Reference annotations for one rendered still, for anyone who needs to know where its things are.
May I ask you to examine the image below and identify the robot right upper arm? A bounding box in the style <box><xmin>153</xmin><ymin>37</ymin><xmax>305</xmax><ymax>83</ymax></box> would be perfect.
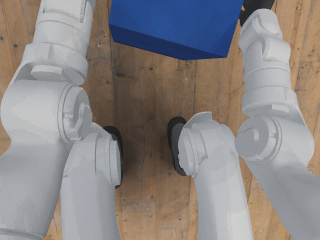
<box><xmin>234</xmin><ymin>113</ymin><xmax>320</xmax><ymax>240</ymax></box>

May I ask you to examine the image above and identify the robot right thigh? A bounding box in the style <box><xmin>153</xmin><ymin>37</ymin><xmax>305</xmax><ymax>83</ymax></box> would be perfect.
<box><xmin>179</xmin><ymin>120</ymin><xmax>254</xmax><ymax>240</ymax></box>

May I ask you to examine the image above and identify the robot left upper arm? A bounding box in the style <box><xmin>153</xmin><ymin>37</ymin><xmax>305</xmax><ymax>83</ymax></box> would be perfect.
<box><xmin>0</xmin><ymin>79</ymin><xmax>93</xmax><ymax>240</ymax></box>

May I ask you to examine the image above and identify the right robot hand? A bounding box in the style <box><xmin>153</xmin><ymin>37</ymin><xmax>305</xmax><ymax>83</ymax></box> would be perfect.
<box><xmin>239</xmin><ymin>0</ymin><xmax>275</xmax><ymax>27</ymax></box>

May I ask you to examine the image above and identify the carton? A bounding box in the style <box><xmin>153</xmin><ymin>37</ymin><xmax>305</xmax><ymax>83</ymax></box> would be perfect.
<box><xmin>108</xmin><ymin>0</ymin><xmax>244</xmax><ymax>61</ymax></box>

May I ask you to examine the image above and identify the right robot shin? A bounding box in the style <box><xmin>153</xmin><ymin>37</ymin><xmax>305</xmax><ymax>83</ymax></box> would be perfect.
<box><xmin>178</xmin><ymin>111</ymin><xmax>239</xmax><ymax>171</ymax></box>

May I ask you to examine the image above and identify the left robot forearm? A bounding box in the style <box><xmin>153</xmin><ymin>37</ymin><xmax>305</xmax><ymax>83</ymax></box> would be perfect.
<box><xmin>0</xmin><ymin>0</ymin><xmax>96</xmax><ymax>129</ymax></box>

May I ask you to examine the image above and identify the right robot forearm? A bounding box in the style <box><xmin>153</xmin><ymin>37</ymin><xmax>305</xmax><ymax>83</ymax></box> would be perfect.
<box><xmin>238</xmin><ymin>8</ymin><xmax>308</xmax><ymax>129</ymax></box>

